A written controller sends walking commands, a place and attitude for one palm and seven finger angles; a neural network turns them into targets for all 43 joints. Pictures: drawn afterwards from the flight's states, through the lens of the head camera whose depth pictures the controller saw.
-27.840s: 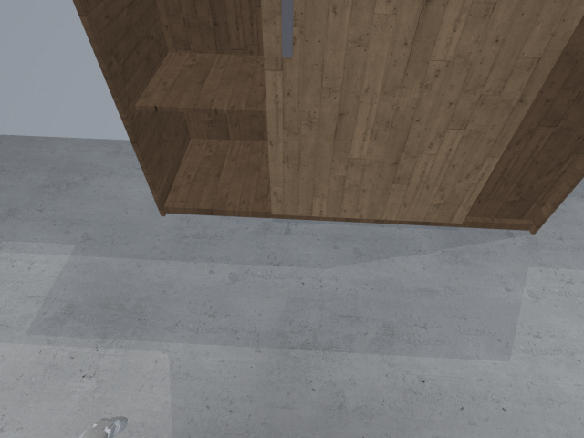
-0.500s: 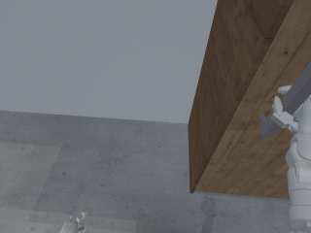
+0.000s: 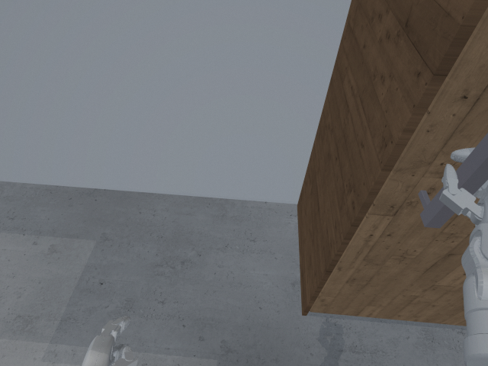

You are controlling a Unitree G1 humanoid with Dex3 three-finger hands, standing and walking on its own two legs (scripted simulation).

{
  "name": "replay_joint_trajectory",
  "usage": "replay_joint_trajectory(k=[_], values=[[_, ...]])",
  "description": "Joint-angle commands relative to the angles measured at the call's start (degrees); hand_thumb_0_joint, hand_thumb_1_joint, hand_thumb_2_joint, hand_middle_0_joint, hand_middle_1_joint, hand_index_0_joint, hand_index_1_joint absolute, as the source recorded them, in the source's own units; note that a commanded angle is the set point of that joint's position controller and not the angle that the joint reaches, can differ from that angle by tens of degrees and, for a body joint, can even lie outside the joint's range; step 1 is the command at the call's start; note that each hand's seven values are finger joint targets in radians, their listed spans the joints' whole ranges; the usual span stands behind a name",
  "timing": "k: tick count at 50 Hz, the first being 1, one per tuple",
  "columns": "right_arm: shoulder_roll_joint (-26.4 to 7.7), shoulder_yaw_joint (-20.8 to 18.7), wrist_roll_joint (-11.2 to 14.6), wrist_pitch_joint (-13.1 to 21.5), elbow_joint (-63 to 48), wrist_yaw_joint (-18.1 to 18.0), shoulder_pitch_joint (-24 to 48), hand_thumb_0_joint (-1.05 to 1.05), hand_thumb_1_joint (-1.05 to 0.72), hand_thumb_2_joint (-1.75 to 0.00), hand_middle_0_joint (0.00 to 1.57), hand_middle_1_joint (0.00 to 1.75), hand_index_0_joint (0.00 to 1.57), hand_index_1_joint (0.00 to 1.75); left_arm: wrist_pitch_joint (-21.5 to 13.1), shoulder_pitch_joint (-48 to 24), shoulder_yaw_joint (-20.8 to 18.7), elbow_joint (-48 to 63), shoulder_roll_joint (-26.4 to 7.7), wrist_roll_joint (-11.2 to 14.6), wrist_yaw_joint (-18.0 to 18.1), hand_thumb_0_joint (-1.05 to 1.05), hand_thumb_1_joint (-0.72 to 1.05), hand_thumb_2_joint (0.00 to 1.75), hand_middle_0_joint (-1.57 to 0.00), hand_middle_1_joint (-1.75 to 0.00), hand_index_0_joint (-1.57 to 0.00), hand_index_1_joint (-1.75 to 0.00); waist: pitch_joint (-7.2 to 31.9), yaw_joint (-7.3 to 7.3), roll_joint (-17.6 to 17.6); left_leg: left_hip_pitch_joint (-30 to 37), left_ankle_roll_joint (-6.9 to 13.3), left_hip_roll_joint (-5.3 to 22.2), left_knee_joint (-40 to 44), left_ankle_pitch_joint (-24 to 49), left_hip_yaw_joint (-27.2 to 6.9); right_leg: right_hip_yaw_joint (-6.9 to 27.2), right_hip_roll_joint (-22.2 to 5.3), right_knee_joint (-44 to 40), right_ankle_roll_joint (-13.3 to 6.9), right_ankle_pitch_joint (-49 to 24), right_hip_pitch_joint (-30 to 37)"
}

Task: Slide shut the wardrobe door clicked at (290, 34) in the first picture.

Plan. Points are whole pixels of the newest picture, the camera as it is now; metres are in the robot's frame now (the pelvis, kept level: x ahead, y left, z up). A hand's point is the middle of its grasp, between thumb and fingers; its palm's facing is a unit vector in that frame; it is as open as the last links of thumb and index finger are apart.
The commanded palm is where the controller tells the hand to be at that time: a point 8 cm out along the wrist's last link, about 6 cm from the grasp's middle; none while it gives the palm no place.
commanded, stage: loosen the grip on the handle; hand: right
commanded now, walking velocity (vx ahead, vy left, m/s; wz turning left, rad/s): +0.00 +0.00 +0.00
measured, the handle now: (476, 149) +0.41 -0.31 +0.18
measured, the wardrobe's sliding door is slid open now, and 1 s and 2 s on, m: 0.00 0.00 0.00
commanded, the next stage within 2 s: slip the hand off the handle in 0.60 s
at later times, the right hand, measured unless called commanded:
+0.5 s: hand (452, 190) +0.37 -0.29 +0.13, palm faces +0.40 +0.88 -0.23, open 13.4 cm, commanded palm +0.32 -0.32 +0.14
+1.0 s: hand (480, 195) +0.37 -0.33 +0.12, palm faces +0.46 +0.86 -0.22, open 14.5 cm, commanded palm +0.32 -0.37 +0.13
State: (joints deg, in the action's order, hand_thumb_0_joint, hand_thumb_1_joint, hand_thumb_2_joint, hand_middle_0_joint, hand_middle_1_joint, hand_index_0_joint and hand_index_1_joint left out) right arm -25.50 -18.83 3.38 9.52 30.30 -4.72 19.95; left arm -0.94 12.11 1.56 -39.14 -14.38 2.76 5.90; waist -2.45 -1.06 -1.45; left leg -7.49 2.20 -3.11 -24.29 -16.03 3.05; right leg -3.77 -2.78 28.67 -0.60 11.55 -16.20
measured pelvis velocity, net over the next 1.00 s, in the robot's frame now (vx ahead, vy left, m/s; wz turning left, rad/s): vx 0.00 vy -0.03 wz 0.00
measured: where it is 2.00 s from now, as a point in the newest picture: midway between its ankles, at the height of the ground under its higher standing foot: outside the picture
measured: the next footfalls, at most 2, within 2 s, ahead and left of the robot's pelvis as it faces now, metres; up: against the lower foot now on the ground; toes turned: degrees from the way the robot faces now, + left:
none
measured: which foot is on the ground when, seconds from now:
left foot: down 0.00-1.00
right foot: down 0.00-1.00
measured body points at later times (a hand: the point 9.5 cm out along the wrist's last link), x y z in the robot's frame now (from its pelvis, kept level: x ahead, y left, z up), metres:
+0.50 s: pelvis -0.04 -0.02 -0.02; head -0.02 -0.03 +0.43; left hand +0.07 +0.24 -0.12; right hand +0.34 -0.33 +0.14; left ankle -0.03 +0.09 -0.74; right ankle +0.04 -0.11 -0.74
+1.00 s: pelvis +0.00 -0.03 -0.01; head +0.01 -0.03 +0.44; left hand +0.14 +0.22 -0.11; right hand +0.34 -0.38 +0.14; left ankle -0.03 +0.09 -0.74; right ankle +0.04 -0.11 -0.74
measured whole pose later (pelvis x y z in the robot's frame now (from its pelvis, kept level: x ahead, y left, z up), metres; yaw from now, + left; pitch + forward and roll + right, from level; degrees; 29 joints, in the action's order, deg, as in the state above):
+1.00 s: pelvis +0.00 -0.03 -0.01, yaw +0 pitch +4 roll +1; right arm -25.9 -21.6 1.3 4.0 27.7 -3.9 22.1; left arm -4.9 14.1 1.9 -38.3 -13.7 0.5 6.2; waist 2.6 0.0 -0.1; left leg -18.1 0.5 -0.6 -34.7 -20.5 2.7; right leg -3.2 0.1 36.3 -3.0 14.5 -25.8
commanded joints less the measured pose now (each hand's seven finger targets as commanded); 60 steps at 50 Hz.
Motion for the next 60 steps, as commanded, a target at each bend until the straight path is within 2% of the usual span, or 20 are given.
replay_joint_trajectory(k=[1,2,3,4,5,6,9,13,16,17,20,21,25,34,35,36,44,53,56,60], values=[[-48.4,-26.4,-8.3,3.9,-17.0,0.2,59.8,0.00,-0.90,-0.90,0.45,1.40,0.45,1.40,-4.4,0.6,-7.0,8.9,-9.8,-0.8,-2.0,0.00,0.90,0.90,-0.20,-0.30,-0.20,-0.30,7.6,2.91,10.6,-8.4,-7.8,8.1,9.6,29.5,-9.7,-0.6,-2.1,2.4,-2.9,-11.6,6.3],[-18.1,-6.9,-7.5,-2.3,6.5,4.8,42.8,0.00,-0.78,-0.84,0.45,1.40,0.45,1.40,-7.4,-2.9,-5.3,6.3,-9.2,-5.1,-1.9,0.00,0.90,0.90,-0.20,-0.30,-0.20,-0.30,26.0,-1.88,7.9,-0.1,-1.5,4.2,-7.5,49.3,-1.8,-1.6,3.4,-1.6,-3.1,-27.6,7.3],[-13.8,-7.9,-3.4,-2.4,-2.8,6.5,37.9,0.00,-0.66,-0.78,0.45,1.40,0.45,1.40,-8.9,1.7,-7.1,7.1,-9.4,-2.5,-2.0,0.00,0.90,0.90,-0.20,-0.30,-0.20,-0.30,34.5,0.87,0.0,-1.9,-0.9,3.3,-8.1,42.2,0.5,-0.2,2.3,-0.1,-1.3,-38.4,14.5],[-12.1,-8.6,-3.5,-2.0,-3.2,7.2,27.4,0.00,-0.54,-0.73,0.45,1.40,0.45,1.40,-8.8,2.1,-6.5,5.0,-8.5,-1.7,-1.9,0.00,0.90,0.90,-0.20,-0.30,-0.20,-0.30,30.3,2.55,-10.8,-8.9,-1.4,2.8,-5.2,28.9,-0.4,0.8,1.4,2.3,-0.8,-40.3,20.2],[-14.5,-9.3,-2.7,-0.9,-9.1,6.2,26.1,0.00,-0.42,-0.67,0.45,1.40,0.45,1.40,-8.6,0.6,-6.0,6.0,-9.0,-2.7,-2.3,0.00,0.90,0.90,-0.20,-0.30,-0.20,-0.30,26.4,3.28,-13.0,-10.3,-1.3,2.7,-3.1,22.1,-0.9,1.3,1.6,2.0,-0.8,-32.1,19.7],[-16.0,-8.7,-4.0,-0.4,-10.6,4.4,27.2,0.00,-0.30,-0.61,0.45,1.40,0.45,1.40,-8.2,-0.7,-5.5,6.6,-9.0,-3.0,-2.3,0.00,0.90,0.90,-0.20,-0.30,-0.20,-0.30,23.2,2.38,-9.4,-11.0,-1.2,2.8,-2.8,17.8,-0.8,1.3,2.0,1.4,-1.2,-22.4,15.3],[-12.3,-3.1,-5.1,0.6,-6.6,1.5,30.7,0.00,0.07,-0.43,0.45,1.40,0.45,1.40,-7.2,-0.6,-4.3,7.3,-9.3,-2.4,-1.9,0.00,0.90,0.90,-0.20,-0.30,-0.20,-0.30,16.2,-1.12,3.6,-16.0,-2.0,2.8,-2.3,5.4,-0.8,2.9,1.8,0.4,-2.3,-4.4,6.2],[-15.5,-2.9,-5.0,2.7,-6.8,-0.4,36.1,0.00,0.55,-0.20,0.42,1.37,0.42,1.37,-7.4,-1.4,-3.5,7.8,-9.1,-1.8,-0.7,0.00,0.90,0.90,-0.20,-0.30,-0.20,-0.30,17.8,-0.84,0.2,-17.3,-1.8,3.2,-1.5,-6.4,-2.9,3.9,2.1,-0.6,-2.1,8.7,4.1],[-12.6,1.4,-5.3,3.4,-5.4,-1.0,38.6,0.00,0.55,-0.20,0.38,1.32,0.38,1.32,-8.2,-1.8,-2.8,7.4,-8.5,-1.4,-0.2,0.00,0.90,0.90,-0.20,-0.30,-0.20,-0.30,14.9,-1.41,-2.4,-20.1,-1.7,3.2,-1.3,-11.1,-3.4,4.5,2.1,-0.7,-2.0,14.3,3.1],[-14.6,0.2,-5.6,3.6,-4.5,-1.5,39.6,0.00,0.55,-0.20,0.37,1.30,0.37,1.30,-8.4,-1.2,-2.9,6.6,-8.8,-1.5,0.1,0.00,0.90,0.90,-0.20,-0.30,-0.20,-0.30,14.7,-1.31,-2.7,-20.5,-1.6,3.2,-1.6,-11.9,-3.1,5.2,1.9,-0.8,-1.7,16.2,2.6],[-12.7,1.8,-5.3,3.5,-4.4,-2.2,40.2,0.00,0.55,-0.20,0.33,1.25,0.33,1.25,-9.0,-0.3,-2.9,5.9,-8.9,-1.7,0.3,0.00,0.90,0.90,-0.20,-0.30,-0.20,-0.30,16.4,-1.27,-3.7,-20.3,-1.3,3.0,-2.9,-10.2,-2.6,6.5,1.7,-0.9,-1.6,17.1,3.0],[-18.4,-4.5,-5.4,3.2,-3.3,-2.5,34.0,0.00,0.55,-0.20,0.32,1.23,0.32,1.23,-8.8,0.4,-3.4,5.9,-9.3,-1.9,0.3,0.00,0.90,0.90,-0.20,-0.30,-0.20,-0.30,18.0,1.03,-3.3,-18.2,-1.0,2.9,-3.1,-10.0,-2.4,6.9,1.4,-1.2,-1.5,16.7,2.7],[-11.3,0.8,-3.8,2.2,-8.3,-2.6,32.2,0.00,0.55,-0.20,0.26,1.17,0.26,1.17,-9.3,-0.4,-2.8,6.7,-8.7,-1.8,0.4,0.00,0.90,0.90,-0.20,-0.30,-0.20,-0.30,16.5,0.32,-2.6,-18.2,-1.1,2.7,-3.5,-7.2,-1.8,7.4,1.1,-1.7,-1.8,15.1,3.5],[-10.8,-1.4,-3.0,-1.1,-19.1,-3.7,24.8,0.00,0.55,-0.20,0.25,1.15,0.25,1.15,-9.0,1.2,-3.4,6.5,-8.5,-2.4,0.5,0.00,0.90,0.90,-0.20,-0.30,-0.20,-0.30,21.3,1.16,-3.2,-15.2,-0.9,2.0,-5.2,7.0,-0.8,6.5,0.4,1.5,-1.5,-7.8,10.3],[-11.7,-2.0,-3.2,-1.7,-14.0,-3.7,25.8,0.00,0.55,-0.20,0.25,1.15,0.25,1.15,-8.7,2.0,-3.1,5.2,-8.7,-2.5,0.7,0.00,0.90,0.90,-0.20,-0.30,-0.20,-0.30,17.7,-0.24,-0.7,-17.1,-1.2,2.0,-5.0,6.3,-0.7,6.8,0.3,1.7,-1.5,-6.4,8.3],[-13.3,-3.7,-3.2,-1.7,-13.4,-3.6,25.6,0.00,0.55,-0.20,0.25,1.15,0.25,1.15,-8.3,2.3,-3.2,5.3,-8.8,-2.5,0.9,0.00,0.90,0.90,-0.20,-0.30,-0.20,-0.30,17.5,0.22,0.2,-16.9,-1.3,2.1,-5.0,5.6,-0.7,6.8,0.5,1.6,-1.5,-5.4,7.1],[-15.2,-6.3,-2.4,-1.2,-17.0,-1.3,22.4,0.00,0.55,-0.20,0.25,1.15,0.25,1.15,-6.8,1.4,-3.1,7.1,-8.1,-2.4,1.1,0.00,0.90,0.90,-0.20,-0.30,-0.20,-0.30,22.1,1.81,-4.1,-14.9,-0.8,1.9,-6.0,9.3,-1.0,6.1,0.9,3.2,-1.3,-11.8,9.2],[-19.3,-7.9,-0.9,-0.4,-13.1,4.5,25.5,0.00,0.55,-0.20,0.25,1.15,0.25,1.15,-5.7,2.6,-3.2,6.7,-8.8,-1.8,1.9,0.00,0.90,0.90,-0.20,-0.30,-0.20,-0.30,19.5,-0.28,-3.5,-16.8,-1.0,1.6,-5.4,9.1,-1.5,5.5,1.4,4.8,-1.8,-10.1,6.8],[-19.9,-7.4,-0.9,0.6,-10.6,6.4,27.0,0.00,0.55,-0.20,0.25,1.15,0.25,1.15,-5.8,2.8,-3.1,6.6,-9.0,-1.6,2.1,0.00,0.90,0.90,-0.20,-0.30,-0.20,-0.30,19.4,-0.28,-5.6,-18.4,-0.9,1.7,-5.6,7.4,-1.6,6.0,1.7,4.9,-1.8,-8.6,6.7],[-24.6,-10.7,-0.5,1.8,-4.5,8.2,27.2,0.00,0.55,-0.20,0.25,1.15,0.25,1.15,-5.7,4.3,-3.0,5.9,-9.6,-1.6,2.2,0.00,0.90,0.90,-0.20,-0.30,-0.20,-0.30,19.5,-0.14,-3.4,-18.4,-1.1,1.7,-5.7,6.0,-1.8,6.0,1.9,5.6,-2.1,-6.3,3.6]])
